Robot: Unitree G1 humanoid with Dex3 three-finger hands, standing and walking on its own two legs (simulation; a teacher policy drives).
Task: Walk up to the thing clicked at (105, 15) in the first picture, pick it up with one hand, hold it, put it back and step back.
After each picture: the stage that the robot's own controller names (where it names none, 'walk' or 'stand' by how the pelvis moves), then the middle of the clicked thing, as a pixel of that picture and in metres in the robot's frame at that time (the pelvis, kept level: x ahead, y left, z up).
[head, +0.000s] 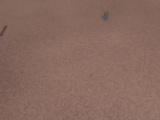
stand; (106, 15) +2.02 -0.19 -0.72
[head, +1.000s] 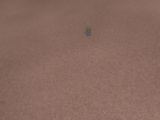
walk; (88, 31) +1.88 +0.16 -0.70
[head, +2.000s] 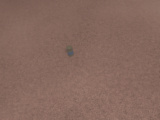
walk; (70, 51) +1.26 +0.36 -0.72
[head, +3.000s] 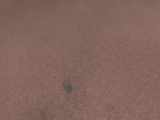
walk; (68, 87) +0.80 +0.29 -0.72
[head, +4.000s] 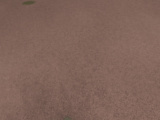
walk; out of the picture +0.46 +0.23 -0.71
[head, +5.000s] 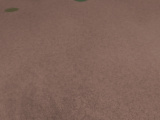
stand; out of the picture +0.36 +0.22 -0.72
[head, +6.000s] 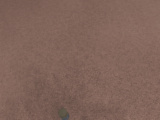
walk; (64, 114) +0.42 +0.27 -0.70
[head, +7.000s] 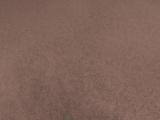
stand; out of the picture +0.41 +0.22 -0.70
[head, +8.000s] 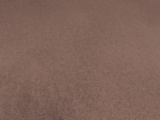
walk; out of the picture +0.44 +0.16 -0.70
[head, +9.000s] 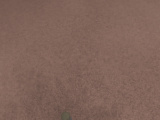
stand; (66, 118) +0.43 +0.24 -0.69
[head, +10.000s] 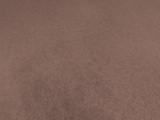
walk; out of the picture +0.38 +0.17 -0.69
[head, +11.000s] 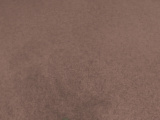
walk; out of the picture +0.34 +0.20 -0.69
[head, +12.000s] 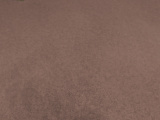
stand; out of the picture +0.36 +0.17 -0.71
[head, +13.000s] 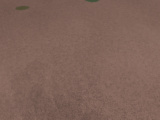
stand; out of the picture +0.31 +0.20 -0.72
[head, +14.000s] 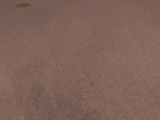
stand; out of the picture +0.30 +0.19 -0.73
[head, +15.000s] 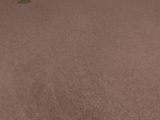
go down; out of the picture +0.31 +0.19 -0.72
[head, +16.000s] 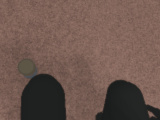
go down; (28, 69) +0.37 +0.26 -0.30
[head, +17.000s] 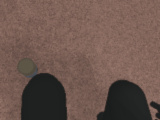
approach; (28, 68) +0.36 +0.27 -0.29
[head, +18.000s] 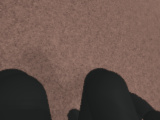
close in; out of the picture +0.32 +0.31 -0.21
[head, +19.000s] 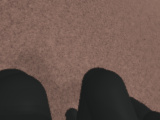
close; out of the picture +0.33 +0.31 -0.21
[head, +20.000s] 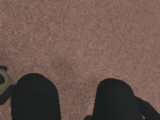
lift; (2, 85) +0.29 +0.28 -0.14
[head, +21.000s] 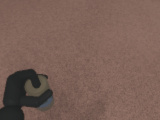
lift; (40, 94) +0.31 +0.18 +0.01
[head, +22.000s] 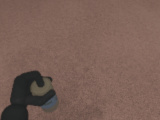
hold; (45, 95) +0.32 +0.17 -0.02
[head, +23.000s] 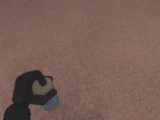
hold; (46, 94) +0.32 +0.17 +0.00
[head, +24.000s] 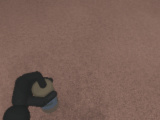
crouch; (46, 96) +0.31 +0.17 -0.01
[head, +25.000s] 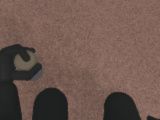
crouch; (30, 67) +0.38 +0.23 -0.10
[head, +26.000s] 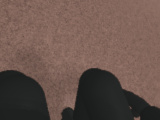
lower; out of the picture +0.35 +0.33 -0.22
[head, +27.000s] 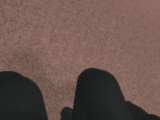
lower; out of the picture +0.35 +0.33 -0.22
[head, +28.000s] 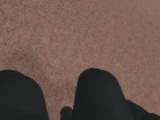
lower; out of the picture +0.34 +0.33 -0.22
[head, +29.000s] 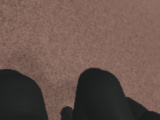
lower; out of the picture +0.34 +0.33 -0.21
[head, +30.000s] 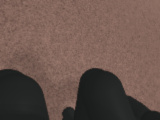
loosen; out of the picture +0.33 +0.33 -0.21
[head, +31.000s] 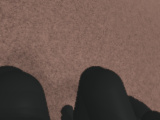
withdraw; out of the picture +0.32 +0.32 -0.21
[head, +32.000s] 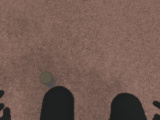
walk; (48, 79) +0.39 +0.25 -0.40
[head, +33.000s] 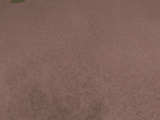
stand; out of the picture +0.32 +0.20 -0.66
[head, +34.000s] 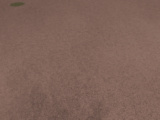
stand; out of the picture +0.33 +0.21 -0.66
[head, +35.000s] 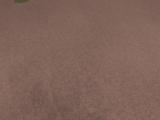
stand; out of the picture +0.33 +0.22 -0.68
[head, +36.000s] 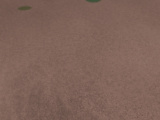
stand; out of the picture +0.35 +0.20 -0.72
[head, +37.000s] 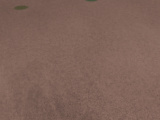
stand; out of the picture +0.31 +0.20 -0.73
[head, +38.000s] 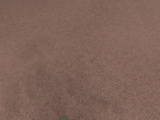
walk; out of the picture +0.35 +0.23 -0.70
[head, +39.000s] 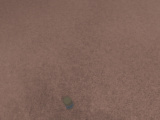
walk; (68, 103) +0.54 +0.26 -0.69
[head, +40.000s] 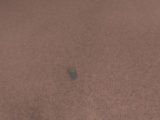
walk; (73, 73) +0.84 +0.27 -0.70
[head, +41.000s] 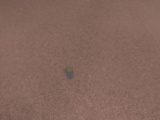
stand; (70, 73) +0.92 +0.20 -0.71
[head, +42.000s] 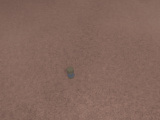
stand; (70, 72) +0.95 +0.21 -0.72
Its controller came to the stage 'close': yes
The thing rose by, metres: 0.71
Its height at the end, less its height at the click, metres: +0.00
